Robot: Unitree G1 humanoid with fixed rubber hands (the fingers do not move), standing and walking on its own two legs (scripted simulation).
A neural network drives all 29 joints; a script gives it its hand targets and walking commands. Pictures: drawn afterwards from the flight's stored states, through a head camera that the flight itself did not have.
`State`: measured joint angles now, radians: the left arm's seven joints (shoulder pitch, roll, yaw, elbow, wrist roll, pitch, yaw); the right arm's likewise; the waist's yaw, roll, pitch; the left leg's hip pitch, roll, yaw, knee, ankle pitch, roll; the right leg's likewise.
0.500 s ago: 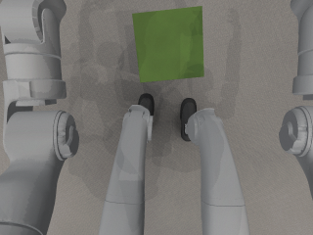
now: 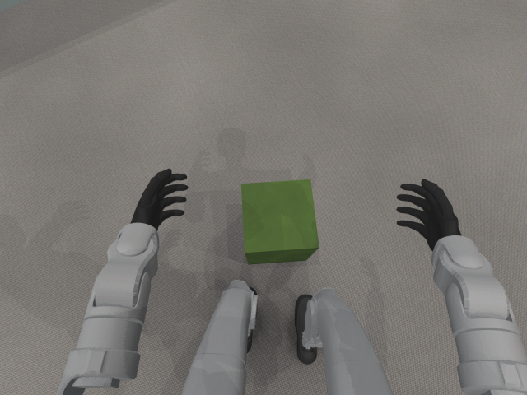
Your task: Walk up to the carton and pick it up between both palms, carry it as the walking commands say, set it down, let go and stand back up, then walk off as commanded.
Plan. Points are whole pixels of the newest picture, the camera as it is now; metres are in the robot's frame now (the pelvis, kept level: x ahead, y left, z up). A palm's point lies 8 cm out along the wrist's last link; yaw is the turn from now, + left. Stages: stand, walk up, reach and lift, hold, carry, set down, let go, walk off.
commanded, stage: let go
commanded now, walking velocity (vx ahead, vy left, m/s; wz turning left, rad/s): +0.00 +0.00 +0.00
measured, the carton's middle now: (276, 225) +0.45 +0.01 -0.56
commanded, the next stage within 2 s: stand in 0.76 s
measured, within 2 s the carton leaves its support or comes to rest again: neither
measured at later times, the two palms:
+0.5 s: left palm (122, 322) +0.19 +0.21 +0.01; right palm (519, 375) +0.16 -0.25 +0.03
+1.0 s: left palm out of the picture +0.07 +0.33 -0.03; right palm out of the picture +0.18 -0.27 +0.06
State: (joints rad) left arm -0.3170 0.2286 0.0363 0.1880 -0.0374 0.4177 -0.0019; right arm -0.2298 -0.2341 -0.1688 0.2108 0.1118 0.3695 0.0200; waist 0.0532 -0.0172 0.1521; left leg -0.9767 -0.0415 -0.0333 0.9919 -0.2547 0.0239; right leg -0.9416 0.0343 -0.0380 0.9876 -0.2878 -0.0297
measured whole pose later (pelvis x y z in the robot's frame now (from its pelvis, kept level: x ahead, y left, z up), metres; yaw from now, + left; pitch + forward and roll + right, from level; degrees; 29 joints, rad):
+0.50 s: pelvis +0.01 +0.00 +0.07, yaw -2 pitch -8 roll +0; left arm 0.21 0.20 0.01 0.31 0.04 0.20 -0.11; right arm 0.31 -0.16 -0.12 0.33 0.02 0.12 0.05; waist 0.05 -0.04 0.13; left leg -0.27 -0.04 -0.03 0.59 -0.22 0.02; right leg -0.28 0.03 -0.03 0.59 -0.27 -0.05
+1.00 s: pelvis -0.01 +0.01 +0.03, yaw -4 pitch -7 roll -1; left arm 0.45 0.43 0.09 0.51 0.06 0.08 -0.03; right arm 0.21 -0.33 -0.12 0.34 0.02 0.08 0.03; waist 0.06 -0.02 -0.07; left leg -0.47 -0.05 -0.02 0.95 -0.36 0.02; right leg -0.18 0.03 -0.02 0.87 -0.59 -0.04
